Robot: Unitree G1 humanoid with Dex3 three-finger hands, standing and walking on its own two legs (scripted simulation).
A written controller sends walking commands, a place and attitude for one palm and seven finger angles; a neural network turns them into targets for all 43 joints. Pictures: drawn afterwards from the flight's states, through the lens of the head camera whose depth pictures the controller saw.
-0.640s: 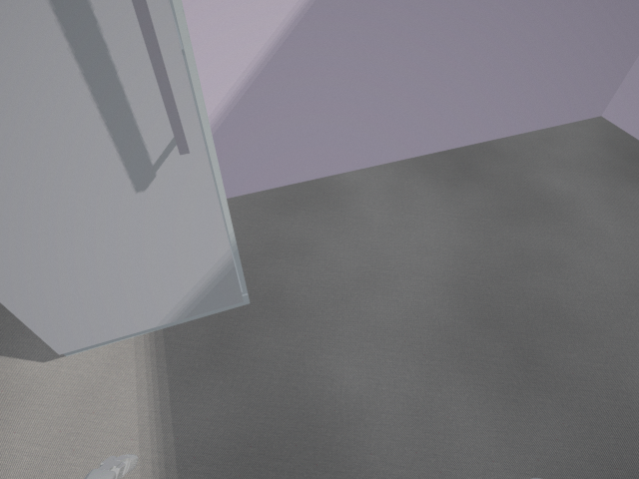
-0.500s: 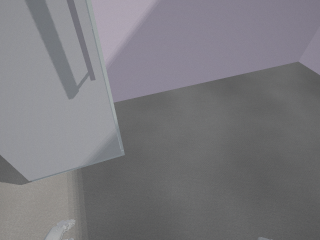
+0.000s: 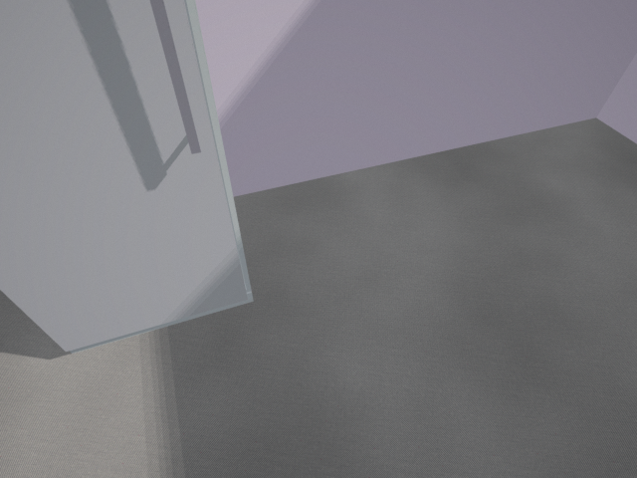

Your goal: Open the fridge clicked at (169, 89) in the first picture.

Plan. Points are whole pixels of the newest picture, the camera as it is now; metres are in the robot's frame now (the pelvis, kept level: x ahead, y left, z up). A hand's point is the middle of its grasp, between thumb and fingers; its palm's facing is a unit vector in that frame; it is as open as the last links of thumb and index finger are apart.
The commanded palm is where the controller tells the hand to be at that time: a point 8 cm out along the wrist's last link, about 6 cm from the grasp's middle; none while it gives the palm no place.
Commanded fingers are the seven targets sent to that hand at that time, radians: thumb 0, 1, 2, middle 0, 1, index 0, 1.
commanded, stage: stand and wait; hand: right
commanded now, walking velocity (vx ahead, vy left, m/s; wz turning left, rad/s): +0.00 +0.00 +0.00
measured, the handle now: (164, 31) +0.73 +0.31 +0.22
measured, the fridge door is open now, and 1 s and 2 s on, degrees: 0 0 0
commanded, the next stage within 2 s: look at it before walking up in 0.28 s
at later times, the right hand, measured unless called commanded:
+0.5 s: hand out of the picture +0.07 -0.24 -0.15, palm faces -0.03 +0.94 -0.33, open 7.4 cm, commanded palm none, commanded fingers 0.00 -0.90 -0.90 0.20 0.30 0.20 0.30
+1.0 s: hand out of the picture +0.07 -0.24 -0.15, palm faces -0.03 +0.94 -0.33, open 7.4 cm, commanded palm none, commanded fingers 0.00 -0.90 -0.90 0.20 0.30 0.20 0.30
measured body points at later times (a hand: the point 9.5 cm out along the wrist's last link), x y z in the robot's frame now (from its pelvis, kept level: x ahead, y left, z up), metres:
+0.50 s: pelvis -0.01 +0.01 +0.00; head +0.00 +0.01 +0.45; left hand +0.07 +0.30 -0.13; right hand +0.08 -0.28 -0.13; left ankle -0.01 +0.12 -0.74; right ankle -0.01 -0.12 -0.74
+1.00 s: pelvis +0.00 +0.01 +0.00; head +0.01 +0.01 +0.45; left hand +0.08 +0.30 -0.13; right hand +0.07 -0.29 -0.13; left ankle -0.01 +0.12 -0.74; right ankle -0.01 -0.12 -0.74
